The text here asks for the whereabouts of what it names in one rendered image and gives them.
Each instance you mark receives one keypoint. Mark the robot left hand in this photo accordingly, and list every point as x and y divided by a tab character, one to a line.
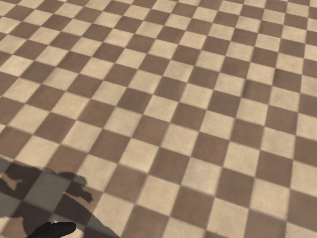
53	230

